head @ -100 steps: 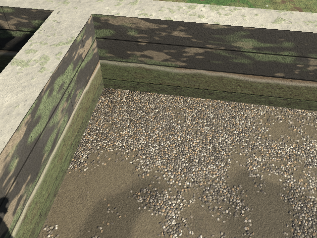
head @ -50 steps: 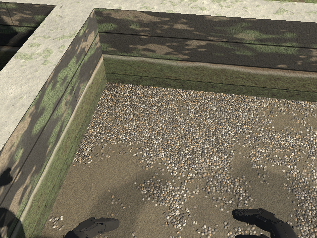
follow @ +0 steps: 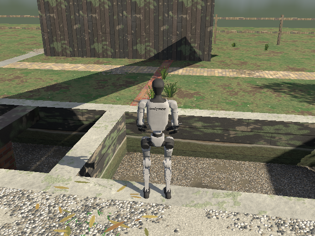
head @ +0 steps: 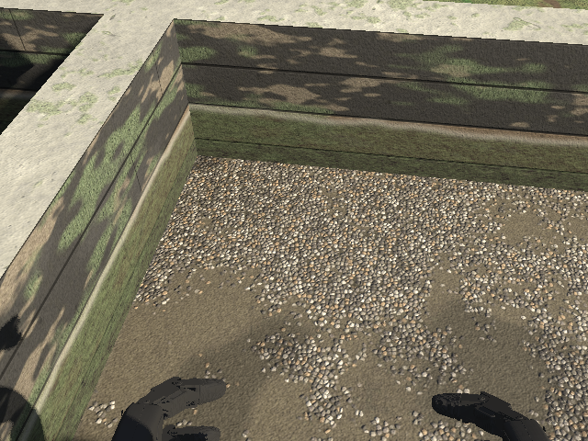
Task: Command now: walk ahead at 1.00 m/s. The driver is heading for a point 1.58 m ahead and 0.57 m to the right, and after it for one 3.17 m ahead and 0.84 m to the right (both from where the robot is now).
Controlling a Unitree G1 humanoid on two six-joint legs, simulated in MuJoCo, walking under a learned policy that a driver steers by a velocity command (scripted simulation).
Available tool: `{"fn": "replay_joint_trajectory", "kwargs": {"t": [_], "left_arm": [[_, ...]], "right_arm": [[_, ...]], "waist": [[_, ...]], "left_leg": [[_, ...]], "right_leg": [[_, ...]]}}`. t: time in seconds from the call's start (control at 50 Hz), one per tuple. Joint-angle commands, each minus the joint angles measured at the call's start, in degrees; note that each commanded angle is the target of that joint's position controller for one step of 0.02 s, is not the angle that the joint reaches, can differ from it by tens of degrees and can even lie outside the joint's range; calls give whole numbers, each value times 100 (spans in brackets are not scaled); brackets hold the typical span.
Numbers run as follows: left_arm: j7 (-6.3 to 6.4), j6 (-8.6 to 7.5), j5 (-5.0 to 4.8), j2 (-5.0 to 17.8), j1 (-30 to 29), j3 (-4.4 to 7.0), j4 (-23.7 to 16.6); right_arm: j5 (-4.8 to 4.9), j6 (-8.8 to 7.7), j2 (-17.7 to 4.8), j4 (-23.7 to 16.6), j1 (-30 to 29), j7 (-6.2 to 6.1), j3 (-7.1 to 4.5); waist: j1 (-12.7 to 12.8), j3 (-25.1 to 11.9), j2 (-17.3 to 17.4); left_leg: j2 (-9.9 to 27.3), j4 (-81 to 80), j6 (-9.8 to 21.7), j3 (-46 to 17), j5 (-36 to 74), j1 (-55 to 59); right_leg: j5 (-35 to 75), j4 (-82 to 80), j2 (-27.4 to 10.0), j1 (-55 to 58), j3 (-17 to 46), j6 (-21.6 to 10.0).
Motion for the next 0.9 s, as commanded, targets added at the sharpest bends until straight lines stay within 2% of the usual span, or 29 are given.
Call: {"fn": "replay_joint_trajectory", "kwargs": {"t": [0.02,0.46,0.5,0.52,0.56,0.66,0.68,0.7,0.8,0.82,0.84,0.9], "left_arm": [[8,-115,0,307,-709,99,-621],[12,-118,-4,295,-714,103,-614],[-24,-163,43,322,-475,87,-515],[-27,-182,14,342,-382,81,-450],[-42,-169,11,327,-280,59,-386],[-58,-115,45,234,-20,-22,-181],[-54,-124,52,250,12,-19,-137],[-1,-117,92,357,66,20,-67],[58,-141,110,458,313,76,142],[41,-95,178,442,241,44,69],[44,-68,174,502,309,72,112],[74,-1,143,594,373,116,140]], "right_arm": [[4,-111,-289,-594,-673,-7,-85],[7,-103,-278,-591,-679,-6,-91],[-23,-88,-285,-548,-503,-1,-80],[-52,-53,-302,-537,-466,6,-82],[-43,-1,-346,-495,-350,22,-83],[-51,74,-303,-317,-115,38,-14],[-53,74,-327,-274,-88,28,-18],[-130,145,-280,-243,-14,-5,-18],[-110,199,-416,-11,250,-73,-84],[-207,196,-348,19,279,23,-91],[-200,184,-369,90,389,53,-109],[-161,175,-421,201,467,54,-151]], "waist": [[10,-593,-55],[8,-604,-64],[8,-760,-92],[32,-720,-139],[7,-556,-132],[0,-157,-48],[1,-89,-38],[-54,-135,-61],[-37,-296,-118],[-148,-275,-100],[-135,-488,-99],[-104,-766,-120]], "left_leg": [[265,-720,-89,-263,-49,62],[262,-693,-89,-232,101,132],[294,-683,-51,-253,-78,108],[295,-650,-45,-305,-164,113],[286,-724,-37,-342,-544,33],[342,-1220,-27,-517,-989,-45],[352,-1312,-31,-546,-887,-24],[361,-1370,76,-522,-701,24],[350,-1517,145,-520,110,320],[422,-1529,210,-484,699,570],[413,-1482,226,-458,901,717],[414,-1445,240,-415,1384,893]], "right_leg": [[-318,-777,-259,89,334,132],[-171,-752,-251,167,315,124],[-297,-736,-274,318,376,75],[-346,-729,-268,282,412,66],[-650,-807,-278,149,484,18],[-990,-1236,-304,7,624,17],[-847,-1316,-312,53,652,16],[-634,-1287,-326,176,703,-49],[475,-1345,-381,613,698,-152],[1313,-1411,-518,427,800,-188],[1501,-1423,-519,606,785,-194],[1929,-1376,-509,904,730,-219]]}}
